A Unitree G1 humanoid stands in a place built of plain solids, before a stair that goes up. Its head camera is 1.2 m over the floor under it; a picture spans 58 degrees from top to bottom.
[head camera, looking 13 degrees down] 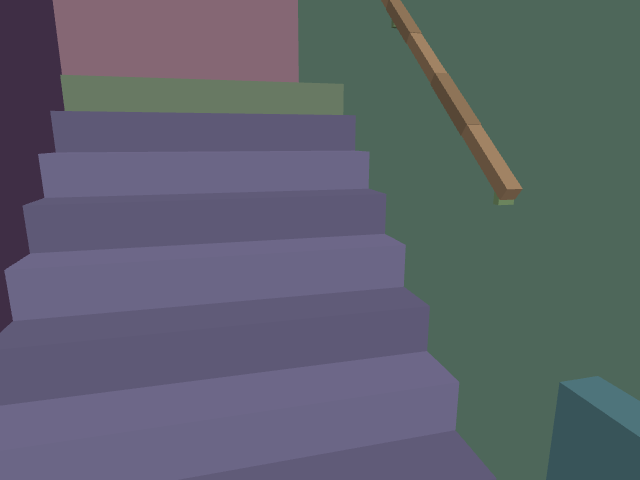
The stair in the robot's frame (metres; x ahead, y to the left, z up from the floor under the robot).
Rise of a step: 0.19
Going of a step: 0.23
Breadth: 1.51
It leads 14 degrees to the left of straight ahead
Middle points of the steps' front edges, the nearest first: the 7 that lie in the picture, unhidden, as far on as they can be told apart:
1.17 0.25 0.38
1.40 0.31 0.57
1.62 0.36 0.76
1.85 0.42 0.95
2.07 0.48 1.14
2.30 0.53 1.33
2.53 0.59 1.53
